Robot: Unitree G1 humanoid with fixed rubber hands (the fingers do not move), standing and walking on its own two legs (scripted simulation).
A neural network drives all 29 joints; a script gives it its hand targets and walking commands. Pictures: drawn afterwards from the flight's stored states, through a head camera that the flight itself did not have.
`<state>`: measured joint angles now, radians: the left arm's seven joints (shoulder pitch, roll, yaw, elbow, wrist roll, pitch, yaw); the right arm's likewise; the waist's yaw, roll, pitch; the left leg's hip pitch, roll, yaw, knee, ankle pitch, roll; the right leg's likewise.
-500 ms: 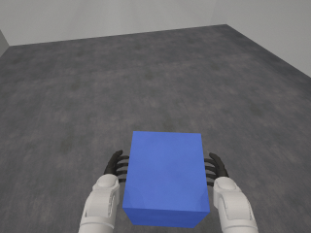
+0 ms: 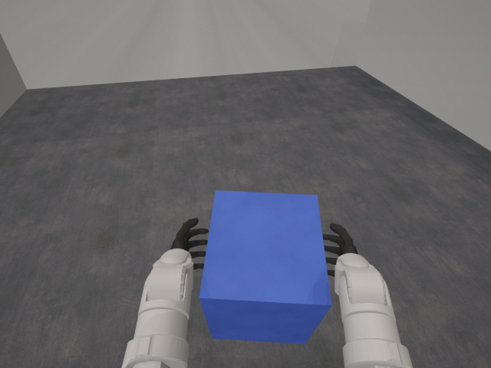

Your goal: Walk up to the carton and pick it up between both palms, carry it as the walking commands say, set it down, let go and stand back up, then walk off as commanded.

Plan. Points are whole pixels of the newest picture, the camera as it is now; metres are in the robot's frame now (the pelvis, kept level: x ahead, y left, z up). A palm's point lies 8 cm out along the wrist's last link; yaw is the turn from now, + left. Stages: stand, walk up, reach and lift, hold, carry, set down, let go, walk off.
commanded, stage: hold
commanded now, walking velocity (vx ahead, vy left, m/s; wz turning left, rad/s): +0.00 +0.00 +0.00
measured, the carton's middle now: (262, 270) +0.34 -0.02 -0.04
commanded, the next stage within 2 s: set down in 0.30 s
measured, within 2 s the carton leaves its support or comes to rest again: neither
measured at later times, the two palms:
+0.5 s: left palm (190, 253) +0.32 +0.12 +0.04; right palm (351, 268) +0.29 -0.17 +0.04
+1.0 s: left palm (194, 273) +0.33 +0.12 -0.04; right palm (339, 281) +0.31 -0.17 -0.04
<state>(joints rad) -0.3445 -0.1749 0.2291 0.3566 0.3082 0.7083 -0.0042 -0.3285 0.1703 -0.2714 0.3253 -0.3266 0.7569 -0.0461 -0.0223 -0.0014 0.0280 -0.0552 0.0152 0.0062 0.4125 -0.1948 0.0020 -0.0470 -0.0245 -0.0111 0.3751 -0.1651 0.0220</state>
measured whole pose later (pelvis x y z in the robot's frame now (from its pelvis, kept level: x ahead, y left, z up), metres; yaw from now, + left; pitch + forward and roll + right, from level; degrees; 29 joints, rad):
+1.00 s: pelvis -0.01 +0.00 -0.02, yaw +1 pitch +7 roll +0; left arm -0.46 -0.22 0.40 0.53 0.41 0.38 0.01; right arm -0.43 0.21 -0.42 0.46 -0.41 0.42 0.01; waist -0.06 0.01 0.02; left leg -0.51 0.00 -0.01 0.61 -0.23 0.00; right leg -0.51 -0.03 -0.01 0.60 -0.22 0.02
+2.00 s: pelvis -0.04 -0.01 -0.16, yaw +1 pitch +38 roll +0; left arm -0.71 -0.23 0.48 0.49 0.32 0.30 0.11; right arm -0.73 0.14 -0.49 0.51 -0.33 0.32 0.00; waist -0.06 0.04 -0.21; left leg -1.57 -0.01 -0.02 1.32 -0.42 -0.02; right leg -1.57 -0.03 0.01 1.32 -0.41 0.02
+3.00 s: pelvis -0.07 -0.01 -0.30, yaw +0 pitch +46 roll +2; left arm -1.09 -0.10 0.52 0.65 0.25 0.31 0.16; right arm -1.12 -0.05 -0.44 0.73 -0.27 0.35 -0.06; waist -0.03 0.05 -0.10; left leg -2.09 -0.06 -0.04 1.82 -0.53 -0.06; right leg -2.12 0.01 0.05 1.82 -0.50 0.02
